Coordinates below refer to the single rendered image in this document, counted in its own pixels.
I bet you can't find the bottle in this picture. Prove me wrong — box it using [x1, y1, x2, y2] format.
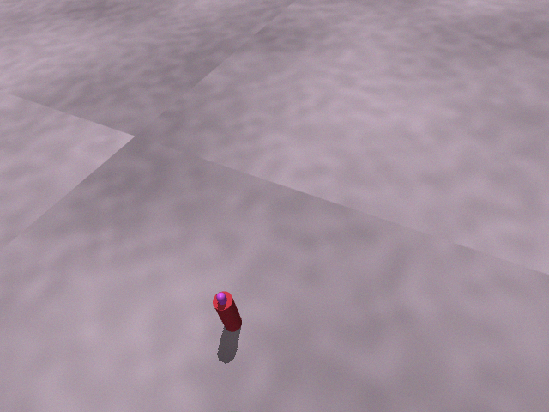
[213, 291, 242, 332]

